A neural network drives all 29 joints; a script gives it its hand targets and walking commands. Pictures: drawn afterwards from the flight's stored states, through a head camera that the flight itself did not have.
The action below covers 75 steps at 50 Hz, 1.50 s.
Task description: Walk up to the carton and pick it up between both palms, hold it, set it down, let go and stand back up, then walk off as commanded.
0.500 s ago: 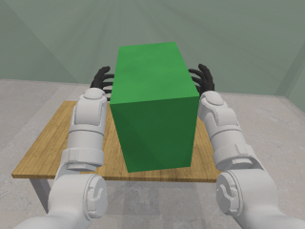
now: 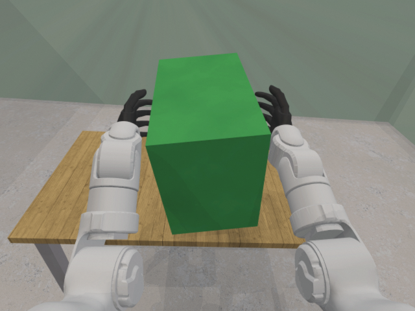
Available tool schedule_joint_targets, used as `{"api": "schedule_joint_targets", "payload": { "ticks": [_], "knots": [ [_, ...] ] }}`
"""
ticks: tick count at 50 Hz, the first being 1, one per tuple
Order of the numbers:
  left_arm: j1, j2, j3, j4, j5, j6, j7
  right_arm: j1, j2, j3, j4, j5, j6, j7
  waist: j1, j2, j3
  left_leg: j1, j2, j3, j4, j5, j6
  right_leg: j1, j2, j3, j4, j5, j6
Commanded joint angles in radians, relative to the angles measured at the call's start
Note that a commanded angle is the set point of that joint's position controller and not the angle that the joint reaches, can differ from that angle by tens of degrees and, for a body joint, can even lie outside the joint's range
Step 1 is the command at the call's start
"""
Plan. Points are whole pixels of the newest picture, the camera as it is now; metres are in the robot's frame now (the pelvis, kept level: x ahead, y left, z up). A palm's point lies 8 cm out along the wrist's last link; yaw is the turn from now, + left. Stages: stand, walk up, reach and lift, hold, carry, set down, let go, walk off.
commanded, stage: hold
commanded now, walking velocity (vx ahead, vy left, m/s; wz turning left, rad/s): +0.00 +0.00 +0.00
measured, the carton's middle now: (206, 139) +0.46 +0.02 +0.16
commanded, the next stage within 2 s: none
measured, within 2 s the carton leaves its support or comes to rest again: neither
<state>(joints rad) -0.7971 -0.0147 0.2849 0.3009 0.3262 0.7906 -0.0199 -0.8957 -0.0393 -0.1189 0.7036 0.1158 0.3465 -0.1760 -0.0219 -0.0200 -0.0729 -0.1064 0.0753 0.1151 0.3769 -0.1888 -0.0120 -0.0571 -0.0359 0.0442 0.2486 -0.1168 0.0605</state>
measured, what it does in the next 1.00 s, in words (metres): stands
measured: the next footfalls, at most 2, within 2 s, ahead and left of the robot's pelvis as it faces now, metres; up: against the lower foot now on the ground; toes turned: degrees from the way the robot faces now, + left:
none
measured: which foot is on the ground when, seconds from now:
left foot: down 0.00-1.00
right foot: down 0.00-1.00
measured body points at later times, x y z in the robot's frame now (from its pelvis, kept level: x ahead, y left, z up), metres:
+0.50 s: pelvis -0.02 +0.00 +0.00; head -0.08 +0.02 +0.44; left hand +0.37 +0.16 +0.24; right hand +0.39 -0.12 +0.25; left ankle +0.01 +0.12 -0.75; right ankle +0.02 -0.16 -0.75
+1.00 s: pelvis -0.01 +0.00 +0.00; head -0.06 +0.01 +0.45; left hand +0.37 +0.16 +0.23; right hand +0.39 -0.12 +0.24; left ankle +0.01 +0.12 -0.75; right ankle +0.02 -0.16 -0.75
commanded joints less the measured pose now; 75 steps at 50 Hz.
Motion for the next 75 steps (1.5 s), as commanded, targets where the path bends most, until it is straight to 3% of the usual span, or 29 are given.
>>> {"api": "schedule_joint_targets", "payload": {
  "ticks": [1, 5, 10, 14, 18, 26, 29, 33, 36, 37, 39, 44, 50, 54, 58, 59, 61, 68, 70, 75],
  "knots": [
    [-0.461, -0.580, -0.367, -0.232, -0.116, -0.025, -0.208, -0.481, 0.445, 0.324, -0.321, 0.184, 0.015, 0.057, -0.174, 0.043, -0.230, 0.164, -0.096, -0.084, -0.038, 0.399, -0.068, 0.275, 0.119, -0.088, 0.024, 0.265, -0.042],
    [-0.553, -0.609, -0.386, -0.223, -0.147, -0.044, -0.191, -0.555, 0.467, 0.302, -0.309, 0.173, 0.010, 0.076, -0.164, 0.060, -0.257, 0.165, -0.088, -0.083, -0.057, 0.320, -0.070, 0.219, 0.118, -0.091, 0.016, 0.161, -0.049],
    [-0.623, -0.582, -0.295, -0.045, -0.106, -0.059, -0.197, -0.609, 0.484, 0.197, -0.148, 0.085, -0.003, 0.110, -0.141, 0.018, -0.129, 0.029, -0.084, -0.068, -0.153, -0.007, -0.028, 0.163, 0.095, -0.088, -0.019, -0.061, -0.057],
    [-0.650, -0.564, -0.237, 0.073, -0.076, -0.075, -0.210, -0.627, 0.459, 0.116, -0.066, 0.012, -0.026, 0.141, -0.145, 0.019, -0.062, -0.089, -0.064, -0.064, -0.232, -0.240, -0.006, 0.164, 0.088, -0.098, -0.015, -0.181, -0.062],
    [-0.624, -0.535, -0.200, 0.105, -0.049, -0.085, -0.219, -0.595, 0.438, 0.095, -0.023, -0.007, -0.041, 0.159, -0.133, 0.030, -0.041, -0.116, -0.060, -0.062, -0.253, -0.287, -0.001, 0.171, 0.088, -0.100, -0.017, -0.194, -0.066],
    [-0.573, -0.541, -0.257, 0.004, -0.072, -0.091, -0.209, -0.558, 0.448, 0.156, -0.072, 0.033, -0.066, 0.149, -0.129, 0.027, -0.118, 0.003, -0.068, -0.067, -0.185, -0.070, -0.023, 0.181, 0.098, -0.112, -0.009, -0.056, -0.057],
    [-0.532, -0.568, -0.315, -0.080, -0.092, -0.087, -0.190, -0.527, 0.451, 0.208, -0.108, 0.073, -0.069, 0.136, -0.139, 0.054, -0.192, 0.123, -0.076, -0.070, -0.120, 0.148, -0.055, 0.175, 0.106, -0.112, -0.006, 0.046, -0.057],
    [-0.432, -0.571, -0.386, -0.260, -0.113, -0.065, -0.177, -0.437, 0.457, 0.325, -0.244, 0.163, -0.051, 0.097, -0.160, 0.082, -0.303, 0.271, -0.084, -0.083, -0.012, 0.512, -0.087, 0.222, 0.125, -0.108, 0.021, 0.270, -0.048],
    [-0.383, -0.556, -0.411, -0.365, -0.122, -0.039, -0.182, -0.385, 0.453, 0.389, -0.354, 0.209, -0.025, 0.068, -0.174, 0.068, -0.323, 0.281, -0.090, -0.090, 0.017, 0.624, -0.092, 0.282, 0.130, -0.103, 0.048, 0.400, -0.036],
    [-0.355, -0.555, -0.427, -0.392, -0.125, -0.026, -0.189, -0.362, 0.442, 0.399, -0.397, 0.210, -0.014, 0.057, -0.192, 0.069, -0.326, 0.273, -0.091, -0.092, 0.023, 0.634, -0.093, 0.304, 0.129, -0.101, 0.055, 0.444, -0.035],
    [-0.316, -0.545, -0.438, -0.401, -0.127, -0.003, -0.207, -0.351, 0.431, 0.418, -0.481, 0.217, 0.008, 0.038, -0.199, 0.051, -0.296, 0.234, -0.099, -0.087, 0.017, 0.601, -0.086, 0.333, 0.124, -0.098, 0.061, 0.480, -0.025],
    [-0.392, -0.564, -0.451, -0.464, -0.134, 0.007, -0.222, -0.385, 0.447, 0.418, -0.547, 0.208, 0.040, 0.036, -0.186, 0.065, -0.277, 0.211, -0.095, -0.085, -0.019, 0.491, -0.081, 0.299, 0.122, -0.100, 0.052, 0.334, -0.034],
    [-0.464, -0.556, -0.366, -0.264, -0.103, -0.005, -0.228, -0.459, 0.452, 0.328, -0.374, 0.137, 0.043, 0.077, -0.154, 0.023, -0.170, 0.140, -0.087, -0.066, -0.102, 0.218, -0.046, 0.225, 0.104, -0.097, 0.005, 0.103, -0.053],
    [-0.569, -0.548, -0.308, -0.130, -0.083, -0.027, -0.239, -0.532, 0.458, 0.216, -0.237, 0.059, 0.021, 0.117, -0.145, 0.015, -0.073, -0.002, -0.070, -0.060, -0.197, -0.106, -0.021, 0.167, 0.090, -0.097, -0.010, -0.123, -0.069],
    [-0.590, -0.528, -0.254, -0.028, -0.052, -0.051, -0.237, -0.547, 0.451, 0.153, -0.133, 0.009, -0.008, 0.154, -0.135, 0.036, -0.052, -0.091, -0.058, -0.054, -0.257, -0.271, -0.007, 0.177, 0.087, -0.103, 0.000, -0.197, -0.077],
    [-0.588, -0.511, -0.231, -0.004, -0.044, -0.056, -0.234, -0.550, 0.457, 0.156, -0.111, 0.008, -0.011, 0.160, -0.119, 0.014, -0.043, -0.092, -0.062, -0.050, -0.259, -0.268, 0.001, 0.173, 0.088, -0.104, -0.003, -0.201, -0.074],
    [-0.573, -0.503, -0.218, 0.015, -0.041, -0.063, -0.231, -0.538, 0.460, 0.156, -0.086, 0.001, -0.019, 0.163, -0.120, -0.002, -0.047, -0.071, -0.064, -0.051, -0.249, -0.244, 0.006, 0.154, 0.085, -0.105, -0.010, -0.183, -0.071],
    [-0.571, -0.506, -0.246, -0.020, -0.052, -0.079, -0.222, -0.539, 0.470, 0.181, -0.096, 0.034, -0.051, 0.151, -0.112, 0.020, -0.091, 0.002, -0.076, -0.056, -0.194, -0.109, -0.010, 0.163, 0.089, -0.110, -0.008, -0.089, -0.059],
    [-0.560, -0.537, -0.297, -0.077, -0.070, -0.077, -0.212, -0.522, 0.472, 0.205, -0.112, 0.057, -0.057, 0.145, -0.122, 0.049, -0.137, 0.058, -0.075, -0.056, -0.162, -0.003, -0.034, 0.163, 0.095, -0.109, -0.007, -0.038, -0.063],
    [-0.419, -0.546, -0.367, -0.249, -0.082, -0.051, -0.193, -0.410, 0.457, 0.320, -0.216, 0.151, -0.046, 0.106, -0.139, 0.080, -0.234, 0.254, -0.085, -0.069, -0.039, 0.426, -0.076, 0.207, 0.115, -0.106, 0.004, 0.204, -0.055]
  ]
}}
